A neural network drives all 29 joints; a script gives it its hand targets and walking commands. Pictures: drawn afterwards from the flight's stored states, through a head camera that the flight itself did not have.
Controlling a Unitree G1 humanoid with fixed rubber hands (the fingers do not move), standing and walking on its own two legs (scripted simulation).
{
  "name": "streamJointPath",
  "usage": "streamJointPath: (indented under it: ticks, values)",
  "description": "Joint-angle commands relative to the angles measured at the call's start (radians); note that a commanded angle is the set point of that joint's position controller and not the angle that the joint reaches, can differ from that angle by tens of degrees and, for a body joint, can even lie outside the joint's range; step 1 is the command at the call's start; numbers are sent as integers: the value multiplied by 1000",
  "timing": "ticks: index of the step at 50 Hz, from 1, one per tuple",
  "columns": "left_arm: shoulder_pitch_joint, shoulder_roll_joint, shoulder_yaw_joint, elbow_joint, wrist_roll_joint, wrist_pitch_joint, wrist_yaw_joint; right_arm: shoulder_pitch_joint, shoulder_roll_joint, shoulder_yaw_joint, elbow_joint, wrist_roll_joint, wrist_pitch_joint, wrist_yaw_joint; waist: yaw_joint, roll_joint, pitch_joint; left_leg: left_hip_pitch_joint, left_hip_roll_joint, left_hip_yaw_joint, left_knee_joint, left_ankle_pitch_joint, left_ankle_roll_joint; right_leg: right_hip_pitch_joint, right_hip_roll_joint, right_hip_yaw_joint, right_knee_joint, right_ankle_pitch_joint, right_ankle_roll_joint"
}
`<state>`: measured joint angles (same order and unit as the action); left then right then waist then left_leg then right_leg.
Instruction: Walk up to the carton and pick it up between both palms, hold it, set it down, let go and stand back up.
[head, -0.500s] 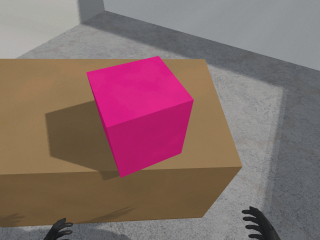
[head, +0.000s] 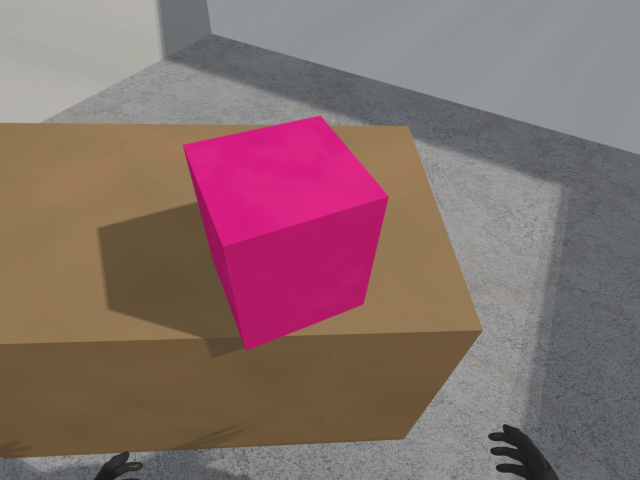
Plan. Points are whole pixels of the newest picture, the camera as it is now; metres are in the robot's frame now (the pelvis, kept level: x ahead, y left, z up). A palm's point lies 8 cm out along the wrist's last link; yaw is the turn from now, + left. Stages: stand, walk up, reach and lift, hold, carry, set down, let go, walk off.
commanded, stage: stand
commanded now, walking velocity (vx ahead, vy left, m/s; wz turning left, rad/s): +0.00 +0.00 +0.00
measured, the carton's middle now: (283, 233) +0.46 +0.05 +0.03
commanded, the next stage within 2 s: walk up in 1.40 s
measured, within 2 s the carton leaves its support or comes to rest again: neither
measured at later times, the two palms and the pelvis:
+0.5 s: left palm out of the picture +0.09 +0.29 -0.11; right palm out of the picture +0.12 -0.27 -0.07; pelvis -0.01 +0.01 +0.00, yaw +0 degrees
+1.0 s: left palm out of the picture +0.07 +0.28 -0.11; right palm out of the picture +0.11 -0.27 -0.07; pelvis -0.01 +0.01 +0.01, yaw +0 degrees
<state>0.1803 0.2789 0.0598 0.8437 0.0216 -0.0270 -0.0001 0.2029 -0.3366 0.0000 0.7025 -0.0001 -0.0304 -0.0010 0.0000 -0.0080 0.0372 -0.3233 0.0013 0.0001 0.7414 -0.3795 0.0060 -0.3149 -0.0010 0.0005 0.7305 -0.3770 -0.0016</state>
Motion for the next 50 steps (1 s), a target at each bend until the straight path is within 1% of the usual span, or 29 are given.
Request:
streamJointPath:
  ticks: [1,5,7,8,11,13,15,16,20,21,23,25,27,28,30,31,33,35,38,40,41,42,43,44,45,46,47,48,50]
  values:
    - [-81,262,46,-62,-10,-17,4,-99,-242,-72,-6,-31,-33,-8,26,5,-58,16,110,-116,-200,86,84,-8,-84,118,-174,82,-79]
    - [-97,267,36,-38,-5,-35,3,-85,-193,-59,27,-28,-38,-12,4,-40,-84,51,99,-104,-203,213,73,36,-94,110,-169,217,-71]
    - [-75,242,41,-50,-12,-28,5,-82,-225,-61,16,-25,-37,-7,23,90,-68,53,101,-123,-191,265,73,39,-96,120,-149,250,-67]
    - [-82,251,41,-49,-13,-33,-5,-83,-207,-63,22,-31,-43,-15,19,40,-104,50,118,-132,-219,268,80,68,-93,97,-145,236,-61]
    - [-72,233,28,-22,-6,-24,0,-92,-238,-65,36,-32,-45,-23,31,16,-69,38,127,-146,-226,205,80,38,-73,95,-148,216,-62]
    - [-81,204,27,-49,5,-11,-5,-122,-263,-67,32,-35,-38,-20,36,89,-56,-2,126,-150,-251,162,73,52,-69,71,-143,208,-67]
    - [-87,254,40,-32,-4,-23,6,-95,-191,-65,32,-32,-33,-15,3,4,-55,4,123,-135,-237,187,72,43,-67,85,-148,189,-67]
    - [-60,255,41,-17,7,-22,9,-119,-238,-74,27,-37,-31,-8,28,71,-15,3,111,-109,-222,197,64,33,-85,109,-183,199,-74]
    - [-44,239,25,-4,1,-23,4,-63,-223,-70,63,-25,-38,-2,-4,22,-104,61,116,-129,-219,192,71,75,-101,115,-198,218,-79]
    - [-61,277,32,-7,-13,-21,5,-77,-239,-64,48,-29,-33,-9,20,17,-78,34,111,-146,-228,187,78,75,-99,124,-176,224,-73]
    - [-71,238,26,-9,-9,-20,6,-78,-224,-63,49,-33,-41,-18,8,62,-27,42,147,-176,-258,299,83,10,-81,91,-143,247,-68]
    - [-60,232,34,5,-12,-7,8,-126,-249,-65,56,-33,-38,-18,54,129,-45,13,149,-192,-301,238,87,88,-73,84,-166,179,-63]
    - [-84,257,39,-9,0,-17,5,-132,-232,-64,55,-34,-30,-13,39,3,-16,-20,146,-171,-300,130,77,76,-75,99,-197,152,-63]
    - [-74,229,30,-6,-2,-19,1,-141,-243,-69,53,-32,-29,-14,28,96,-20,-1,123,-153,-322,77,66,66,-84,110,-206,134,-65]
    - [-45,242,26,28,-10,-8,-2,-103,-268,-59,72,-30,-36,-10,53,86,-17,-5,136,-165,-328,77,70,59,-80,96,-188,137,-62]
    - [-83,238,18,16,-11,-15,-4,-114,-216,-47,69,-22,-35,-10,28,42,-12,2,133,-154,-319,51,61,47,-81,99,-228,87,-65]
    - [-97,235,13,17,4,-25,-9,-85,-227,-60,74,-39,-37,-11,-6,64,-26,31,122,-153,-303,40,66,48,-87,111,-227,136,-64]
    - [-103,264,31,32,-6,-21,-7,-123,-211,-56,66,-29,-35,-7,11,0,-82,54,121,-135,-294,163,61,62,-73,66,-200,160,-60]
    - [-81,235,18,42,-12,-15,0,-148,-244,-58,75,-31,-37,-5,31,101,-29,23,126,-163,-335,184,63,86,-79,79,-217,205,-53]
    - [-85,249,18,46,-11,-7,8,-96,-250,-61,102,-17,-27,-8,10,31,-43,42,119,-135,-310,214,53,112,-100,85,-238,266,-49]
    - [-70,254,22,44,-22,-12,3,-74,-241,-59,95,-21,-35,-15,26,-22,-46,72,113,-125,-295,212,57,83,-95,88,-266,204,-52]
    - [-94,267,19,54,-7,-19,8,-102,-217,-60,112,-25,-34,-13,4,42,-14,68,115,-125,-312,238,68,65,-96,116,-238,230,-57]
    - [-87,248,20,59,-11,-18,1,-105,-200,-50,93,-19,-33,-10,24,23,-44,73,113,-123,-296,234,61,69,-97,107,-244,215,-63]
    - [-86,265,24,58,-15,-14,4,-111,-219,-53,107,-23,-29,-10,0,62,-37,62,126,-138,-329,243,67,77,-88,82,-225,236,-53]
    - [-66,222,11,54,-22,-9,5,-78,-245,-55,114,-22,-29,-8,38,81,-52,59,130,-153,-338,212,60,102,-90,98,-228,210,-52]
    - [-96,241,28,45,-30,-11,0,-96,-221,-45,120,-21,-27,-5,26,94,-81,68,123,-121,-337,221,64,105,-80,93,-227,195,-54]
    - [-128,226,7,34,-20,-4,-1,-98,-206,-42,111,-32,-32,-9,24,33,-13,32,118,-127,-339,202,60,91,-82,92,-240,220,-51]
    - [-95,220,8,41,-24,-9,-2,-84,-204,-38,123,-27,-38,-9,27,105,-21,24,129,-131,-354,198,50,95,-76,89,-237,205,-46]
    - [-110,269,10,70,2,-11,1,-140,-206,-53,106,-18,-33,-6,3,29,-22,43,142,-155,-375,93,43,91,-82,78,-256,168,-45]
